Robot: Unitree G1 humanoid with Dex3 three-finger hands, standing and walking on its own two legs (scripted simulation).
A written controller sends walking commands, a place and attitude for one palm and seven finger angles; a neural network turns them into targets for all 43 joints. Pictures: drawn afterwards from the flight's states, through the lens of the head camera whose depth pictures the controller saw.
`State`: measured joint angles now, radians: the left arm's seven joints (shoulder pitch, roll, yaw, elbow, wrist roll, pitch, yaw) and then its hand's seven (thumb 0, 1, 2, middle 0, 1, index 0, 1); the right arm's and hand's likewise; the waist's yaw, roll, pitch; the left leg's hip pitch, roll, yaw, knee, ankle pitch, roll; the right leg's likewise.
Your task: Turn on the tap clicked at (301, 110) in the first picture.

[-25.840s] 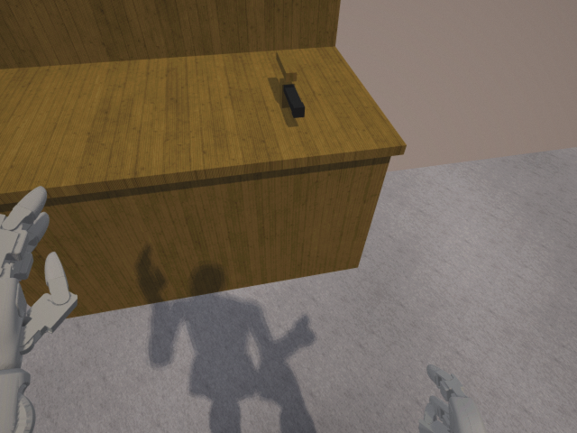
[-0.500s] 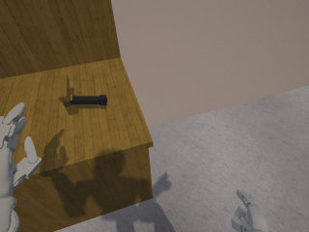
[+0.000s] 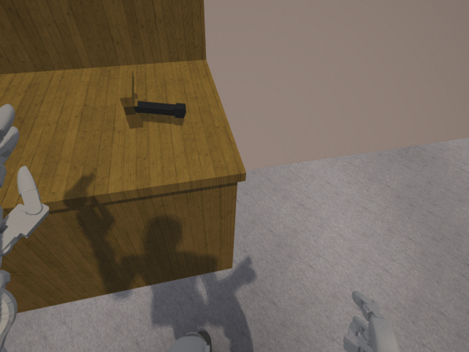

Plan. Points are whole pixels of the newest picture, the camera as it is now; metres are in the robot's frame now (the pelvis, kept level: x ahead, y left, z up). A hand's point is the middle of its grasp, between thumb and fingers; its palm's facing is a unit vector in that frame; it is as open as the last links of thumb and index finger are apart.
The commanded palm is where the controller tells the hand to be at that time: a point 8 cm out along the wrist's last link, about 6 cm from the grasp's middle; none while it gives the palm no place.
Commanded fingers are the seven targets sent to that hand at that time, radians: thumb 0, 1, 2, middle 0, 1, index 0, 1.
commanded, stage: step back with the hand held close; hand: left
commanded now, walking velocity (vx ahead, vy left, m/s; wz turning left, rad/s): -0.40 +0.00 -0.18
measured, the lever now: (180, 110) +0.69 +0.18 +0.03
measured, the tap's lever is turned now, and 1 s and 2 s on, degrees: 71 71 71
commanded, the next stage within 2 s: stop stepping back and stand still in 0.04 s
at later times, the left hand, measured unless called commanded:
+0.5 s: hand out of the picture +0.12 +0.26 +0.19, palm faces +0.37 -0.87 -0.32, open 7.5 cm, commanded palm +0.07 +0.29 +0.20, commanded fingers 0.00 0.90 0.90 -0.20 -0.30 -0.20 -0.30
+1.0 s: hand out of the picture +0.13 +0.24 +0.19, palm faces +0.32 -0.85 -0.41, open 7.5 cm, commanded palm +0.07 +0.28 +0.20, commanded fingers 0.00 0.90 0.90 -0.20 -0.30 -0.20 -0.30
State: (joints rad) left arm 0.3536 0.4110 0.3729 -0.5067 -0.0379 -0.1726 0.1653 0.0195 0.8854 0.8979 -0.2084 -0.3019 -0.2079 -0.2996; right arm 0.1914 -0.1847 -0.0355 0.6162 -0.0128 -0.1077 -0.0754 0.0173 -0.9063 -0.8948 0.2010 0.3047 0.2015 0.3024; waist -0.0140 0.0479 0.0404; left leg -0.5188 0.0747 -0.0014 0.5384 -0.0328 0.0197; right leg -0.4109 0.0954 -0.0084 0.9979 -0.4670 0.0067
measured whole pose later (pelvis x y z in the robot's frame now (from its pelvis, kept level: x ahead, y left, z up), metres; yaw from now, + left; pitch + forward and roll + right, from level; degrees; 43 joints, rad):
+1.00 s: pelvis -0.12 +0.02 +0.02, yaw -7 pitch -2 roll +1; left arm 0.45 0.38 0.37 -0.46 -0.03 -0.13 0.17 0.02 0.89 0.90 -0.20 -0.30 -0.20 -0.30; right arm 0.25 -0.19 0.01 0.65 -0.01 -0.12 -0.06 0.02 -0.91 -0.89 0.20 0.30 0.20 0.30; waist -0.03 0.00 0.01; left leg -0.29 0.02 0.09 0.56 -0.23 0.01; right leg -0.20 0.03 -0.02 0.58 -0.34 -0.03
